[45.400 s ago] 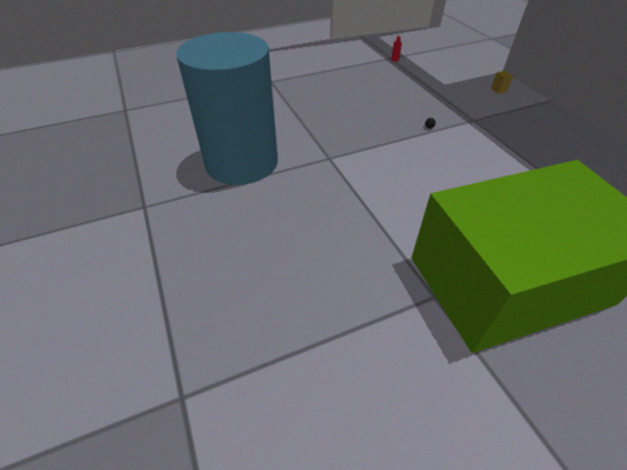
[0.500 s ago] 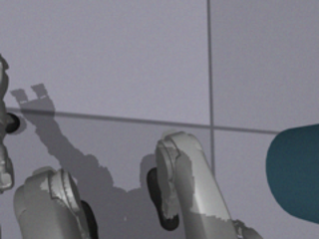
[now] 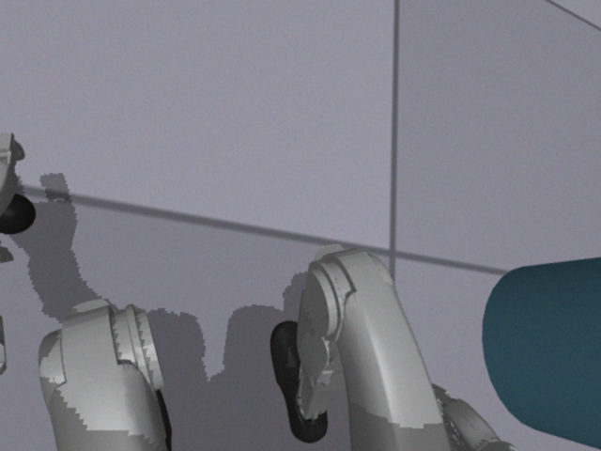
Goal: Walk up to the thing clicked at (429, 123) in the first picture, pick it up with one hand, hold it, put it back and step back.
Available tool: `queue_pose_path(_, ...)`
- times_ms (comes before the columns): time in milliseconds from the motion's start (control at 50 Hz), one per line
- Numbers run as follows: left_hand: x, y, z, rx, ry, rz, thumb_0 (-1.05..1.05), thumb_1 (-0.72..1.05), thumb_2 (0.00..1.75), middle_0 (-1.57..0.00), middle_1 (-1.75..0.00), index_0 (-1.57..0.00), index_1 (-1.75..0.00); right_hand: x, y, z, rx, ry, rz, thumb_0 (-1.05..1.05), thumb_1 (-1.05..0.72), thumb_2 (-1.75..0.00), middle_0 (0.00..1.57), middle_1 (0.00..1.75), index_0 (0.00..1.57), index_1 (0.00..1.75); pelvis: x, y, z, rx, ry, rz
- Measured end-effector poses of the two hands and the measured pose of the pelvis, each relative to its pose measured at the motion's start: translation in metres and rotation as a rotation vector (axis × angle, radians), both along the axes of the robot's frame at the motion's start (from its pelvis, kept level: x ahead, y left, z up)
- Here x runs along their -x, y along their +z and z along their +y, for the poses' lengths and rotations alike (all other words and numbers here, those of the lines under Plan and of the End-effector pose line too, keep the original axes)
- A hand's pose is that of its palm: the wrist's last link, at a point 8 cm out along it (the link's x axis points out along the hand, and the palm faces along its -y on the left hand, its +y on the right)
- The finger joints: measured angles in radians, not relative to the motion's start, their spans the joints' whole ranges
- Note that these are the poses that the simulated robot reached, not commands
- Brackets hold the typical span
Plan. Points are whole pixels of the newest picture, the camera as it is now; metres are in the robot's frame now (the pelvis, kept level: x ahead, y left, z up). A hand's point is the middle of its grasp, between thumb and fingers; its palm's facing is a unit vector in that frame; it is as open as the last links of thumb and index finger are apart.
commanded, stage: rest palm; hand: left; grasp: from above
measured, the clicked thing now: (10, 213) +0.46 +0.29 -0.28
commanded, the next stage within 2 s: close in 0.96 s
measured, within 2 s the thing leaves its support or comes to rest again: neither
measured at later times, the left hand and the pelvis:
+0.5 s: hand (8, 209) +0.46 +0.28 -0.24, palm faces -0.46 -0.14 -0.88, open 14.1 cm; pelvis +0.00 +0.00 -0.01, yaw -3 degrees
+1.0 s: hand (11, 213) +0.46 +0.28 -0.25, palm faces -0.45 -0.14 -0.88, open 14.0 cm; pelvis +0.00 +0.00 -0.01, yaw -4 degrees
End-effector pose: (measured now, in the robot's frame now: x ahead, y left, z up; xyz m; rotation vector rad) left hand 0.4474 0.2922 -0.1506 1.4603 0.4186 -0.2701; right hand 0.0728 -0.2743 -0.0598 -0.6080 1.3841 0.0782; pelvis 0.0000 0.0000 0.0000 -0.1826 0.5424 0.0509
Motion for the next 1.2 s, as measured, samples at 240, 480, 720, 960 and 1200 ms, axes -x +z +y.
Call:
queue_pose_path(240, -0.024, -0.018, -0.007, -0.028, 0.116, 0.025, 0.00, -0.49, 0.97, -0.07, -1.01, -0.08, -1.00, 0.038, -0.007, 0.009, -0.075, -0.029, 0.090, 0.00, -0.90, -0.90, 0.20, 0.30, 0.20, 0.30, -0.002, -0.007, -0.001, 0.008, -0.020, -0.003)
queue_pose_path(480, -0.018, -0.031, -0.008, 0.014, 0.078, 0.052, 0.00, -0.50, 0.97, -0.07, -1.01, -0.08, -1.00, 0.066, -0.003, 0.018, -0.095, -0.045, 0.165, 0.00, -0.90, -0.90, 0.20, 0.30, 0.20, 0.30, -0.001, -0.007, -0.002, 0.019, -0.033, -0.023)
queue_pose_path(720, -0.017, -0.036, -0.010, 0.004, 0.059, 0.015, 0.00, -0.50, 0.99, -0.08, -0.99, -0.08, -0.98, 0.045, 0.008, 0.013, -0.073, 0.052, 0.115, 0.00, -0.90, -0.90, 0.20, 0.30, 0.20, 0.30, 0.000, -0.009, 0.001, 0.035, -0.038, -0.044)
queue_pose_path(960, -0.016, -0.042, -0.008, -0.007, 0.102, 0.039, 0.00, -0.49, 0.98, -0.08, -1.00, -0.09, -0.99, 0.037, 0.007, 0.016, -0.098, 0.086, 0.101, 0.00, -0.90, -0.91, 0.20, 0.30, 0.20, 0.30, 0.001, -0.008, 0.001, 0.043, -0.038, -0.049)
queue_pose_path(1200, -0.017, -0.051, -0.013, 0.007, 0.075, 0.032, 0.00, -0.42, 0.93, -0.12, -1.02, -0.14, -1.00, 0.046, 0.007, 0.026, -0.126, 0.093, 0.129, 0.00, -0.90, -0.91, 0.20, 0.30, 0.20, 0.30, 0.001, -0.008, 0.003, 0.054, -0.046, -0.062)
